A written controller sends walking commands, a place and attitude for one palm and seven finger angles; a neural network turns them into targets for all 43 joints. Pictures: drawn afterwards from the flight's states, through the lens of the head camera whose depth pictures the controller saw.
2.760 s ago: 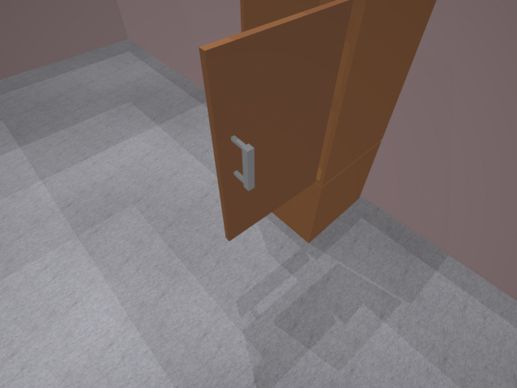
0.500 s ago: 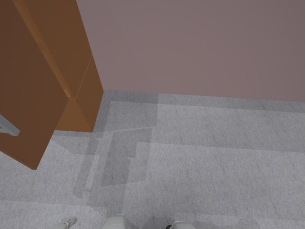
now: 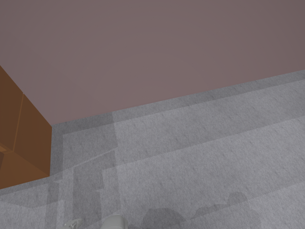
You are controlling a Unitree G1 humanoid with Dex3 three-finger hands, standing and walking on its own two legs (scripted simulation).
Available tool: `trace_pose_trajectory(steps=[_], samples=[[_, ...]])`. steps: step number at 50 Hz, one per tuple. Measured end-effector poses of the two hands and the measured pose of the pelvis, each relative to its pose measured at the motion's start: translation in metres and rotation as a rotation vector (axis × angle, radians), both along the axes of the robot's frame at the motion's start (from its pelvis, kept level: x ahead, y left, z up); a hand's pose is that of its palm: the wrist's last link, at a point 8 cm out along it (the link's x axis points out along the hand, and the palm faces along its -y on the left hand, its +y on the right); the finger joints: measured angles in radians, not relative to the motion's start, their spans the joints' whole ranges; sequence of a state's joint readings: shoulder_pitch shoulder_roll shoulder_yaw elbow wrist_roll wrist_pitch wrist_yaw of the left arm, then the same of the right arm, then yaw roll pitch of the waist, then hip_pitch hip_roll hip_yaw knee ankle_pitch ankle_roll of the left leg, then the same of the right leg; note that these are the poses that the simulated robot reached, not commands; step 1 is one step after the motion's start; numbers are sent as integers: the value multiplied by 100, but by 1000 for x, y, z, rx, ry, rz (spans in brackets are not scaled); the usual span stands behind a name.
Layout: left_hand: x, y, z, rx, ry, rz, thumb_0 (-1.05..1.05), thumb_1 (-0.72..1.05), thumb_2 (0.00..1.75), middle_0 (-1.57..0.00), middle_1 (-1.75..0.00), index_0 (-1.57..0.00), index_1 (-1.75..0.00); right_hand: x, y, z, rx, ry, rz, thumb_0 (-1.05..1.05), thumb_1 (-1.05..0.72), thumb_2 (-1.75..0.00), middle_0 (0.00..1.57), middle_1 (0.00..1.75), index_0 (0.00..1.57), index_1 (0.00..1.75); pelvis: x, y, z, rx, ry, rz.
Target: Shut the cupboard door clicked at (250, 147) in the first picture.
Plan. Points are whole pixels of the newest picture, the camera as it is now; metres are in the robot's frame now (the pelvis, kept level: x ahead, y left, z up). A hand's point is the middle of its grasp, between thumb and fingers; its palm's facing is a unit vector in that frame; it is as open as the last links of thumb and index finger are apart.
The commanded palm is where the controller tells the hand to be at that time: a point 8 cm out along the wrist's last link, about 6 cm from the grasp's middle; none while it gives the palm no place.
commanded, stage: walk to a spot facing it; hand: left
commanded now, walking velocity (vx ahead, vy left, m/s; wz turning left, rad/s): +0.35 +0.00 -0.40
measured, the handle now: out of the picture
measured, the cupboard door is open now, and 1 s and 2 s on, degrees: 87 87 87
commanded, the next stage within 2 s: turn to face it in 0.92 s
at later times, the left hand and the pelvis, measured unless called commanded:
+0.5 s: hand (120, 157) +0.36 +0.13 -0.16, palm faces -0.27 -0.94 -0.21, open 7.4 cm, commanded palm none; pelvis +0.20 -0.03 -0.01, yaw -13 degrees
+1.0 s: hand (139, 121) +0.52 +0.07 -0.17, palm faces -0.27 -0.95 -0.17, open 7.4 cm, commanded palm none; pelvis +0.43 -0.10 +0.00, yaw -17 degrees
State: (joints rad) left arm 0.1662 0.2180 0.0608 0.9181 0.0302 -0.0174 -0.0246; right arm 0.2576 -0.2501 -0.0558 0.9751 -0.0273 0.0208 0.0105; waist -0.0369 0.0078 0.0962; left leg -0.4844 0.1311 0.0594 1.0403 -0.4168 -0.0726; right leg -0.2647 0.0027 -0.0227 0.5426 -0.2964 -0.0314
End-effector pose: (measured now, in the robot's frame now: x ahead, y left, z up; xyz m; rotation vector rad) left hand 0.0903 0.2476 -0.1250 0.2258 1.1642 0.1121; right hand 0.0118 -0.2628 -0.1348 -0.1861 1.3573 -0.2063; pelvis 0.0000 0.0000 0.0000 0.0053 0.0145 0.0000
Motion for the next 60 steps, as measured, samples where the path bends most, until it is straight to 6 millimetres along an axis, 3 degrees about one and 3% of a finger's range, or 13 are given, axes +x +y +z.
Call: trace_pose_trajectory(steps=[8,11,17,24,27,31,36,40,43,46,51,55,60], samples=[[18,4,-19,-56,151,-11,1,90,89,-20,-30,-20,-30,120,19,18,-20,-247,2,0,-91,-90,20,30,20,30,65,16,-1,-8,-2,-97],[43,11,-31,-55,184,-33,1,90,89,-20,-30,-20,-30,142,24,15,-45,-291,-13,0,-90,-90,20,30,20,30,90,20,-10,-17,-1,-135],[136,-4,-14,-57,102,-104,1,91,89,-20,-30,-19,-30,126,33,16,0,-142,-91,0,-90,-90,20,30,21,30,134,7,5,-7,19,-177],[258,-61,-2,-42,-14,-250,1,91,90,-20,-30,-19,-30,91,22,-2,75,64,-257,0,-90,-90,20,30,21,30,192,-27,0,4,13,-233],[296,-83,-7,-29,-75,-259,1,91,89,-20,-30,-19,-30,92,7,-16,93,143,-296,0,-90,-90,20,30,21,30,217,-44,-12,9,-4,-236],[308,-99,-5,-30,-33,-231,1,91,89,-20,-30,-20,-30,137,-17,-7,67,127,-301,1,-91,-90,20,30,20,30,251,-57,-2,-4,-8,-236],[313,-97,-10,-28,82,-193,0,93,89,-20,-30,-20,-30,232,-42,8,32,-21,-271,1,-91,-90,20,30,20,30,297,-68,7,-2,4,-249],[323,-89,-25,-36,179,-167,0,93,89,-20,-30,-20,-30,309,-52,7,5,-128,-229,0,-91,-90,20,30,20,30,343,-69,-2,-19,-4,-263],[341,-87,-36,-26,241,-178,0,92,89,-20,-30,-20,-30,347,-56,1,-17,-184,-231,0,-91,-90,20,30,20,30,372,-72,-11,-10,-9,-288],[376,-98,-30,-21,234,-194,1,92,89,-20,-30,-19,-30,361,-55,2,1,-166,-251,0,-91,-90,20,30,20,30,397,-82,-6,6,-5,-295],[455,-140,-11,-42,123,-226,1,91,89,-20,-30,-19,-30,362,-57,-2,65,-36,-287,0,-92,-90,20,30,21,30,436,-105,4,8,4,-304],[513,-177,-13,-35,29,-270,1,91,89,-20,-30,-19,-30,362,-72,-19,113,54,-336,0,-91,-90,20,30,21,30,469,-135,-8,31,-9,-295],[548,-205,-10,-40,-18,-197,0,92,89,-20,-30,-20,-30,394,-100,-18,110,138,-309,0,-91,-90,20,30,20,30,503,-155,-5,2,-14,-219]])
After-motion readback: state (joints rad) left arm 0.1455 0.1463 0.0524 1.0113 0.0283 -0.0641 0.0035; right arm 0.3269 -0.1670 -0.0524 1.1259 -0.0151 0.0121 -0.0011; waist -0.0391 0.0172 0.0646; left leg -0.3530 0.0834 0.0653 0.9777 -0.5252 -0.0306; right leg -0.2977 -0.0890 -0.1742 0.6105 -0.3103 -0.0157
